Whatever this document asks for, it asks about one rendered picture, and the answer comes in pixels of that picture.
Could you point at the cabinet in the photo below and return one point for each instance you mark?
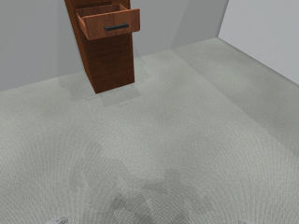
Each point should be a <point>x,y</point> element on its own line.
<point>109,61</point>

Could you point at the drawer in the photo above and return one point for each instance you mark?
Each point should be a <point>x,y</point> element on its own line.
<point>93,19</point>

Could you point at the left robot hand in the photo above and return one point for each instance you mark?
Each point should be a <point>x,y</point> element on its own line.
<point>59,220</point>

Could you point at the handle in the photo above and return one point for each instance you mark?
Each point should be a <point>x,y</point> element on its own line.
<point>116,27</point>

